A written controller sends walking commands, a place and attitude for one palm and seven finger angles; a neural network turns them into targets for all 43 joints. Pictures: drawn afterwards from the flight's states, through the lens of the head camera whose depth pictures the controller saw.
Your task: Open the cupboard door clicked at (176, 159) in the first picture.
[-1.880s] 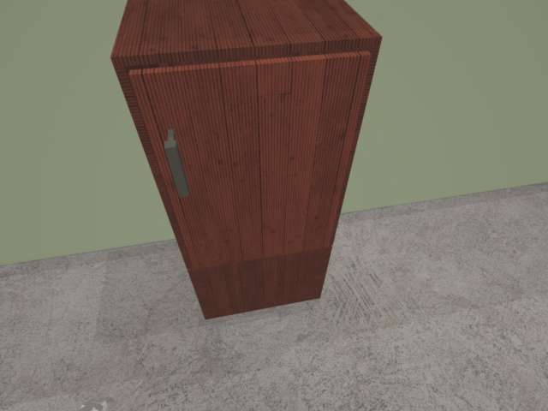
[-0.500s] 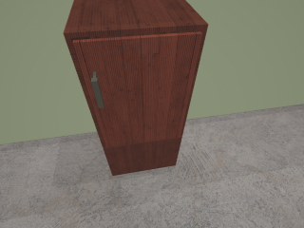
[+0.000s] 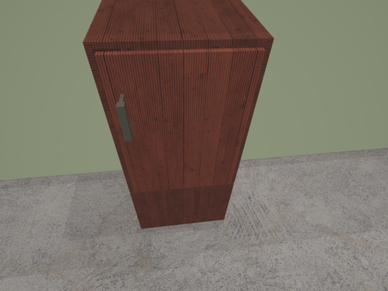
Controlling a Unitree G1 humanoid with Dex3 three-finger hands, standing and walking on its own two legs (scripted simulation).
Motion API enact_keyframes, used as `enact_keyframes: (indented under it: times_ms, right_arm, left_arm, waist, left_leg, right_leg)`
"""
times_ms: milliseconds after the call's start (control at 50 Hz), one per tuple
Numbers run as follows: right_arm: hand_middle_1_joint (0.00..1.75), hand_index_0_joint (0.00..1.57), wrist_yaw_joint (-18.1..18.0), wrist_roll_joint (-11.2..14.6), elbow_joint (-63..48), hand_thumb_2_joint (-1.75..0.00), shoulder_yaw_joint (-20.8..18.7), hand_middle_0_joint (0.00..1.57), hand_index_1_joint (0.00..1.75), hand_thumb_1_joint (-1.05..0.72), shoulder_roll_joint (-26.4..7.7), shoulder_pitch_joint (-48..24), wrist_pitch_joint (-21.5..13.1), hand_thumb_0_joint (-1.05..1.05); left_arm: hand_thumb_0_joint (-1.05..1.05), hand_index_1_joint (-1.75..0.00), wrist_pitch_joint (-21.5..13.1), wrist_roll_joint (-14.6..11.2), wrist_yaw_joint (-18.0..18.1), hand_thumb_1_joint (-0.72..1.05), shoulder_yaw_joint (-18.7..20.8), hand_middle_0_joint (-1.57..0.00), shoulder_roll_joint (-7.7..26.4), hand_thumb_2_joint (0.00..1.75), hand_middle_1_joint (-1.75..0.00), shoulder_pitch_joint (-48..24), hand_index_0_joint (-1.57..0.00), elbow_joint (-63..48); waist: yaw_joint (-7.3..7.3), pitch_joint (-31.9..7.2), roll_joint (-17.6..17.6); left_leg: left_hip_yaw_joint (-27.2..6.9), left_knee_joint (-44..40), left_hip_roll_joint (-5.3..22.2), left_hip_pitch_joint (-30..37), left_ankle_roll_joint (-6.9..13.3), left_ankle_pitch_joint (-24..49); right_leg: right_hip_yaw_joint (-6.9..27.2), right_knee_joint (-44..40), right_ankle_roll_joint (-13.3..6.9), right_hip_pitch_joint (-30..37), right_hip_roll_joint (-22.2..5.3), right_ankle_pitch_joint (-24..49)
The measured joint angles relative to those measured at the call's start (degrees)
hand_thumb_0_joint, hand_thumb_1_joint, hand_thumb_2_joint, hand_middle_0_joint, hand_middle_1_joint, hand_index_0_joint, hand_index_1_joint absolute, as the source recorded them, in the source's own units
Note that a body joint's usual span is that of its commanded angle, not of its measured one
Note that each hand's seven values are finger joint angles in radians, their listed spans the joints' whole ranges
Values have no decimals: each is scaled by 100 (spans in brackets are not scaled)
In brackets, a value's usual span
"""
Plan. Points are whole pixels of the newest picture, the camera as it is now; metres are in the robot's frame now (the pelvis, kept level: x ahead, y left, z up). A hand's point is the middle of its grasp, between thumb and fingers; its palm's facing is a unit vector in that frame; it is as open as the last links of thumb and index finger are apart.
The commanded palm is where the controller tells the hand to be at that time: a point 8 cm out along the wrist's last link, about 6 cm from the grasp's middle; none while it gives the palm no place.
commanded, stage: shuffle to correct the standing spot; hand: left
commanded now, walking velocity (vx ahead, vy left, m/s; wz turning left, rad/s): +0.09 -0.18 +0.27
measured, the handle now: (125, 118) +0.53 +0.22 +0.05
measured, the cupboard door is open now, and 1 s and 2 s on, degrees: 0 0 0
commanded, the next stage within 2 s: come to a stop and stand still in 0.40 s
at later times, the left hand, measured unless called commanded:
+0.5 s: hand out of the picture +0.02 +0.13 -0.18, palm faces +0.19 -0.97 -0.15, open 7.4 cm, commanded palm none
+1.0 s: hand out of the picture +0.05 +0.09 -0.16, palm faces +0.24 -0.92 -0.30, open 7.4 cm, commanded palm none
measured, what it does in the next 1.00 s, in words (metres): steps to the right: left foot, then right foot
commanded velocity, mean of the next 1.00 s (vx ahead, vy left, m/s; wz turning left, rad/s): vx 0.01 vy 0.00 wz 0.07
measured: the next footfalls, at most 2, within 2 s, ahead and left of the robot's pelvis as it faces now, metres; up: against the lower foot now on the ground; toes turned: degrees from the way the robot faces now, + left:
left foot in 0.30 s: +0.09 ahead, +0.09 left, +0.00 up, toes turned +15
right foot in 0.68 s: +0.19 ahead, -0.24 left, +0.00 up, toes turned +3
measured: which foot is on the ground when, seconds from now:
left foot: down 0.00-0.08, up 0.10-0.28, down 0.30-0.68, up 0.70-1.00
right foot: down 0.00-0.30, up 0.32-0.66, down 0.68-1.00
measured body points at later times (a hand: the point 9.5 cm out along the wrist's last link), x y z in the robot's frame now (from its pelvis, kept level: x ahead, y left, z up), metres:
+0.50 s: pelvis +0.06 -0.04 +0.00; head +0.08 -0.01 +0.45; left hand +0.01 +0.18 -0.17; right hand +0.12 -0.26 -0.15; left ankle +0.05 +0.08 -0.74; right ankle +0.07 -0.19 -0.67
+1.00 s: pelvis +0.06 -0.11 +0.00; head +0.08 -0.13 +0.45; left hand +0.04 +0.14 -0.14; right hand +0.16 -0.35 -0.16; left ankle +0.02 +0.01 -0.69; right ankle +0.15 -0.24 -0.74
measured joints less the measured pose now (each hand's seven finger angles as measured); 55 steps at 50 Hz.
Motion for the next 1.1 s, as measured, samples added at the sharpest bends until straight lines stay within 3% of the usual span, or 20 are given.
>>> enact_keyframes:
  times_ms: [60,100,180,220,280,300,320,380,440,560,620,660,720,760,820,900,1000,1060,1100]
  right_arm:
    - [30,21,-50,8,-3,-89,-51,21,30,-91,87,148,0,0]
    - [30,21,-91,15,-14,-89,-82,21,30,-91,107,220,14,0]
    - [30,20,-144,21,-24,-89,-170,20,30,-91,139,256,67,0]
    - [30,20,-151,24,-57,-89,-210,20,30,-91,129,187,70,0]
    - [30,20,-154,18,-204,-89,-236,20,30,-91,112,39,-13,0]
    - [30,20,-161,5,-280,-89,-236,20,30,-91,87,4,-82,0]
    - [30,20,-186,-17,-330,-89,-246,20,30,-91,90,-52,-149,0]
    - [30,20,-238,-21,-437,-89,-203,20,30,-91,179,-140,-206,0]
    - [30,20,-272,-20,-453,-89,-160,20,30,-91,266,-106,-209,0]
    - [30,21,-209,-30,-423,-89,-221,21,30,-92,250,-91,-80,0]
    - [30,21,-155,-41,-470,-89,-293,21,30,-92,181,-119,-33,0]
    - [30,21,-116,-22,-506,-89,-329,21,30,-92,143,-90,-13,0]
    - [30,20,-68,42,-553,-89,-415,20,30,-91,-54,-106,121,0]
    - [30,20,-50,41,-574,-89,-472,20,30,-91,-182,-110,217,0]
    - [30,20,2,15,-618,-89,-499,20,30,-92,-288,-185,294,0]
    - [30,20,68,-19,-761,-89,-513,20,30,-92,-346,-280,375,0]
    - [30,20,129,-18,-931,-89,-492,20,30,-91,-319,-413,391,0]
    - [30,20,140,33,-1016,-89,-446,20,30,-91,-244,-443,267,0]
    - [30,20,120,50,-1073,-89,-391,20,30,-91,-210,-362,119,0]
  left_arm:
    - [0,-30,0,7,1,91,49,-20,-122,90,-30,187,-20,-24]
    - [0,-30,-19,17,18,91,90,-20,-199,90,-30,306,-20,-58]
    - [0,-30,-72,67,93,91,142,-20,-283,90,-30,516,-20,-93]
    - [0,-30,-77,92,131,91,147,-20,-326,90,-30,622,-20,-75]
    - [0,-30,-39,88,158,91,134,-20,-376,90,-30,787,-20,-19]
    - [0,-30,-17,60,152,90,125,-20,-406,90,-30,855,-20,-4]
    - [0,-30,17,23,142,90,121,-20,-421,90,-30,878,-20,30]
    - [1,-30,137,33,154,91,123,-20,-393,90,-30,821,-20,64]
    - [1,-30,191,65,132,91,191,-20,-325,90,-30,558,-20,-50]
    - [0,-30,179,37,36,91,279,-20,-241,90,-30,56,-19,-469]
    - [0,-30,110,19,33,91,282,-20,-228,90,-30,-75,-19,-543]
    - [0,-30,-24,18,44,91,267,-20,-188,90,-30,-68,-19,-581]
    - [0,-30,-115,54,88,91,213,-20,-321,90,-30,-161,-19,-501]
    - [0,-30,-103,74,109,91,185,-20,-435,90,-30,-191,-20,-531]
    - [1,-30,-106,64,170,92,207,-21,-473,90,-30,-220,-20,-616]
    - [0,-30,-111,71,253,91,247,-21,-407,90,-30,-244,-20,-710]
    - [0,-30,-64,116,291,91,299,-21,-231,90,-30,-122,-20,-741]
    - [0,-30,31,129,244,90,341,-21,-99,90,-30,4,-20,-708]
    - [0,-30,122,94,205,90,362,-21,-38,90,-30,112,-20,-658]
  waist:
    - [19,64,72]
    - [28,123,140]
    - [65,261,117]
    - [116,324,78]
    - [129,381,-9]
    - [114,389,-4]
    - [93,409,-48]
    - [60,432,-214]
    - [41,398,-211]
    - [63,359,-20]
    - [-1,367,84]
    - [-19,339,68]
    - [-22,346,297]
    - [6,320,423]
    - [75,348,419]
    - [145,401,331]
    - [269,386,171]
    - [336,317,33]
    - [306,196,27]
  left_leg:
    - [-132,237,72,-124,-56,-168]
    - [-120,618,154,-315,52,-314]
    - [448,2217,280,-988,260,-1221]
    - [721,2507,304,-1173,289,-1348]
    - [1073,1716,269,-1066,342,-759]
    - [1132,1219,263,-898,386,-234]
    - [1172,1177,246,-854,422,-163]
    - [1281,1163,216,-617,429,-400]
    - [1185,709,261,-349,298,-209]
    - [953,147,505,-139,57,129]
    - [898,223,643,-158,-111,93]
    - [890,534,675,-266,-232,-80]
    - [563,1419,573,-623,-50,-992]
    - [472,2142,363,-889,50,-1238]
    - [535,3170,75,-1275,66,-1007]
    - [605,3555,-96,-1519,-3,-734]
    - [601,2687,-57,-1276,9,-778]
    - [631,1561,-23,-790,98,-733]
    - [617,579,23,-330,150,-443]
  right_leg:
    - [-131,89,-88,-15,82,-136]
    - [-255,110,-149,8,150,-216]
    - [-581,14,-261,219,164,-336]
    - [-681,-38,-265,332,155,-382]
    - [-762,142,-211,373,106,-570]
    - [-770,447,-189,277,95,-695]
    - [-711,984,-126,58,30,-791]
    - [-198,2697,33,-683,-35,-1135]
    - [26,3244,201,-1219,-187,-836]
    - [208,2434,414,-1573,-537,-181]
    - [106,1532,465,-1335,-595,-38]
    - [58,635,472,-986,-609,439]
    - [7,815,326,-1075,-517,452]
    - [-47,775,265,-1053,-502,396]
    - [-45,489,224,-991,-524,588]
    - [-86,188,197,-973,-593,826]
    - [-56,51,250,-1063,-675,1014]
    - [40,63,329,-1166,-702,1091]
    - [65,233,392,-1302,-657,1000]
